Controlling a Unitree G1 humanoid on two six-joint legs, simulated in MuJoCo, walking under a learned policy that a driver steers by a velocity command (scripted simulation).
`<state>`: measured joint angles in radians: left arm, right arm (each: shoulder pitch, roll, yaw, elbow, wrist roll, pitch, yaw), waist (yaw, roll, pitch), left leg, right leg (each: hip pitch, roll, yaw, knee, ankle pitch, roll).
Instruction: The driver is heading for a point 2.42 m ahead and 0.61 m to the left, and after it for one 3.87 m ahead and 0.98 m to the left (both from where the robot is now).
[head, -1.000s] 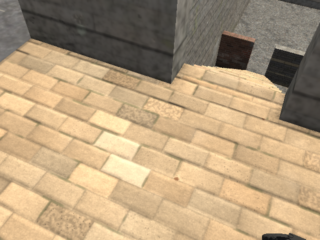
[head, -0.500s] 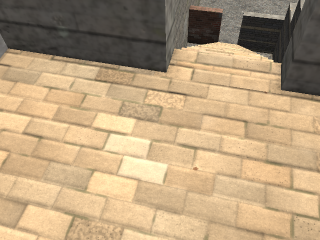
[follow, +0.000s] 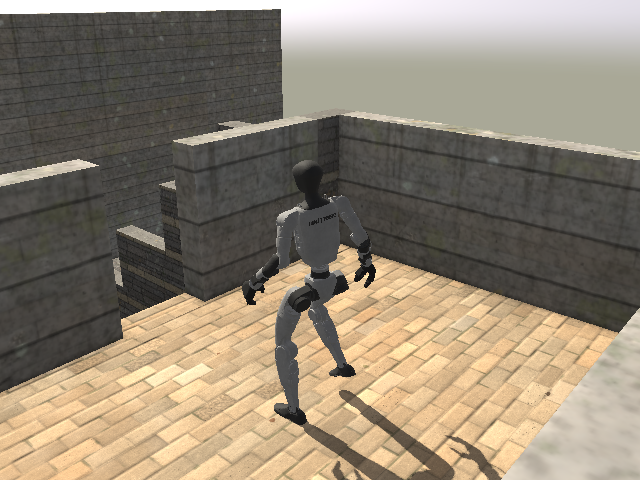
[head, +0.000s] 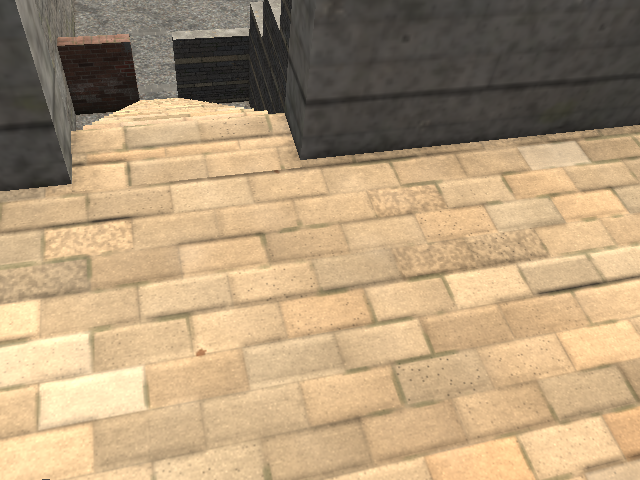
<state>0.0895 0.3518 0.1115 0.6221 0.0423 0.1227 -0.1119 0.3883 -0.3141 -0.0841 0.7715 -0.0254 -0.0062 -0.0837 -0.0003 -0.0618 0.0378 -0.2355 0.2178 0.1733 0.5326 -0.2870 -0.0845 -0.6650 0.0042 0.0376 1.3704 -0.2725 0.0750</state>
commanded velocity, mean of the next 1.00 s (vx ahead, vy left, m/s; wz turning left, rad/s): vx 0.09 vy -0.21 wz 0.40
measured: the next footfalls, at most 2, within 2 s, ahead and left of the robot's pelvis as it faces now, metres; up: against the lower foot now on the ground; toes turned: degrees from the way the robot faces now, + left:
right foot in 0.20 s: +0.06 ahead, -0.24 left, +0.00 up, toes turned -10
left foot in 0.64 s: +0.08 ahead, -0.14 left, +0.00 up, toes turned +18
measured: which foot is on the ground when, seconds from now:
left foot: down 0.00-0.18, up 0.20-0.62, down 0.64-0.86, up 0.88-1.00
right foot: up 0.00-0.18, down 0.20-0.64, up 0.66-0.86, down 0.88-1.00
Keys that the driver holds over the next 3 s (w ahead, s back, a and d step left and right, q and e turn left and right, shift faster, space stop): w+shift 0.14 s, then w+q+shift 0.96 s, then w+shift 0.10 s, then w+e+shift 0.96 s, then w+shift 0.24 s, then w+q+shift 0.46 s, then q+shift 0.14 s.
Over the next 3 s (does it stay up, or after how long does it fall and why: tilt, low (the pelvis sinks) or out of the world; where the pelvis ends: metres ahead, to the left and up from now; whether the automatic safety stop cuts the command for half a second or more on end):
stays up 0.02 -0.50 -0.03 its command is cut before an obstacle from the start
